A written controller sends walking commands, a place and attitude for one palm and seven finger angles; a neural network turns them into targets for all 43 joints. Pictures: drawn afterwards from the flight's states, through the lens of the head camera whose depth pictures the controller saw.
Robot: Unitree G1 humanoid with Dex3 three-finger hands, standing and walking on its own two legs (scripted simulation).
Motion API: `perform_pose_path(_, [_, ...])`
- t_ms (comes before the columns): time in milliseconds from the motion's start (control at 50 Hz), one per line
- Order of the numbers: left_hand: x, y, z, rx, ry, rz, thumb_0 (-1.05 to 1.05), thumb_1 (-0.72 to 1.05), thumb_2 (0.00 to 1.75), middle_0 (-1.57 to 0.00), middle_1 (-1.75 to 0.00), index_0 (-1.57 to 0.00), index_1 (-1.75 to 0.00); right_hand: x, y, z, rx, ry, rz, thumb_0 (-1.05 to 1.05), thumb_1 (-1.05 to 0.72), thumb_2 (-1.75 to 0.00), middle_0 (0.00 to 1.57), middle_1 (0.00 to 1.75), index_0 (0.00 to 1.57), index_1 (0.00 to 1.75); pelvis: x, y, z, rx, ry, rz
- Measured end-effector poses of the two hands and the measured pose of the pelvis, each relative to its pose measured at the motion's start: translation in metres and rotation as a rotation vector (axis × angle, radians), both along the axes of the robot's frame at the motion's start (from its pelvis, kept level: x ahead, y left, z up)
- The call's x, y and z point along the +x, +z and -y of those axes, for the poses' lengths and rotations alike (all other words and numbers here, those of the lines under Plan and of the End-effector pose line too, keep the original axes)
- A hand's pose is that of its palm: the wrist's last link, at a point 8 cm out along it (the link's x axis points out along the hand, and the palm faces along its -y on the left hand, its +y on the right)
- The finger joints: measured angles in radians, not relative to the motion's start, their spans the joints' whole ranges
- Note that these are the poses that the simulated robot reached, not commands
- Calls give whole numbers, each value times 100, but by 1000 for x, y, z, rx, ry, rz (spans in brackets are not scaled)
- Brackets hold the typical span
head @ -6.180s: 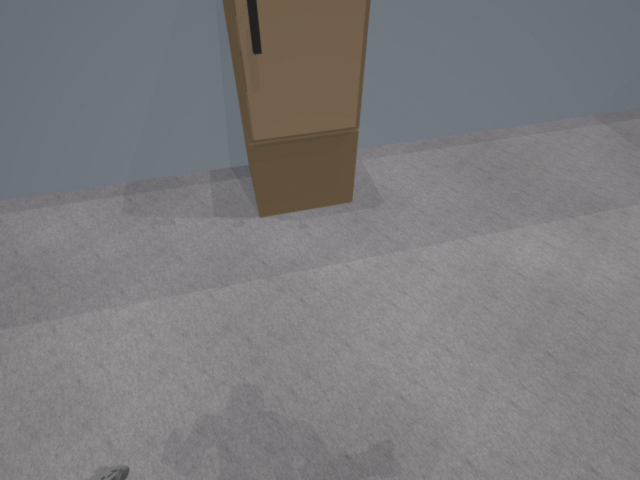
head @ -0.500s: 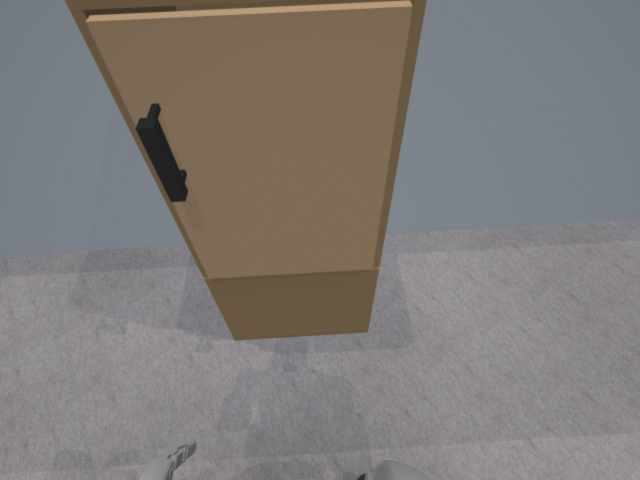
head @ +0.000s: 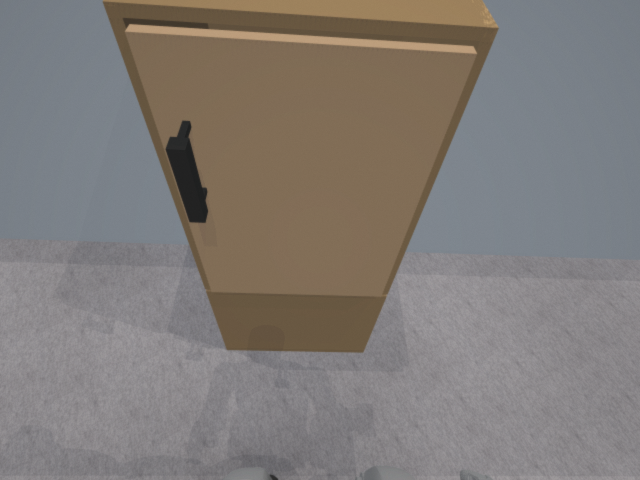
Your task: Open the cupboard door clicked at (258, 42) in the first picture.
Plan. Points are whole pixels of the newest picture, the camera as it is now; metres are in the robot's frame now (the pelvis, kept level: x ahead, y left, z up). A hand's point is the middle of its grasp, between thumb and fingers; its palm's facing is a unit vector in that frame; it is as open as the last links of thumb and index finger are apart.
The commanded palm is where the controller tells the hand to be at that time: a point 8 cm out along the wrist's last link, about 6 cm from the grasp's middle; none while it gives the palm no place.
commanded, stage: come to a stop and stand still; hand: left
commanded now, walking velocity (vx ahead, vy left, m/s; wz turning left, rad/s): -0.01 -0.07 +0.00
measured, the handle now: (192, 173) +0.49 +0.24 +0.06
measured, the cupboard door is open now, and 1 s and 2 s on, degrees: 0 0 0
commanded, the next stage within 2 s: look again from close up in 1.62 s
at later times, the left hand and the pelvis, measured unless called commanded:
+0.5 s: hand out of the picture +0.01 +0.15 -0.17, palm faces +0.04 -0.97 -0.22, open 7.3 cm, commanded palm none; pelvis -0.07 -0.04 -0.02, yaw +1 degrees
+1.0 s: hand out of the picture -0.16 +0.14 -0.19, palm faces +0.10 -0.98 -0.16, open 7.4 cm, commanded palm none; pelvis -0.11 -0.03 -0.01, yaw +2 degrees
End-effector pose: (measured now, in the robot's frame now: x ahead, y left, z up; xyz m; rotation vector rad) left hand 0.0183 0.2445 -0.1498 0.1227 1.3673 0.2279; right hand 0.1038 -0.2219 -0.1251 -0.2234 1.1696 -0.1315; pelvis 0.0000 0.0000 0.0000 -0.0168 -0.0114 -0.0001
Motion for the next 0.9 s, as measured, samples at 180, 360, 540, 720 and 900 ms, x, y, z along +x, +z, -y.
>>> perform_pose_path(180, [-14, 10, 11, 39, -83, 46, 0, 91, 90, -19, -30, -20, -30, -37, -9, 23, 34, -36, 21, 0, -90, -90, 20, 30, 20, 30, -26, -5, 20, 5, -16, -20])
perform_pose_path(360, [-11, -2, 30, 37, -94, 193, 0, 90, 90, -20, -30, -20, -30, -94, -21, 59, -23, -86, 28, 1, -90, -90, 20, 30, 20, 30, -46, -25, 28, -16, 17, 44])
perform_pose_path(540, [-37, 8, 44, 15, -93, 219, 0, 90, 90, -20, -30, -20, -30, -148, -18, 59, 7, -93, -55, 1, -90, -90, 20, 30, 20, 30, -74, -14, 38, -7, 23, 41])
perform_pose_path(720, [-84, -3, 40, -13, -69, 111, 0, 90, 90, -20, -30, -20, -30, -195, -17, 40, 20, -117, -130, 1, -90, -90, 20, 30, 20, 30, -89, -11, 31, -17, 18, 41])
perform_pose_path(900, [-162, 2, 54, -29, 2, -11, 0, 91, 90, -19, -30, -20, -30, -200, -18, 33, 54, -91, -160, 1, -91, -90, 20, 30, 20, 30, -108, -4, 34, -4, 27, 40])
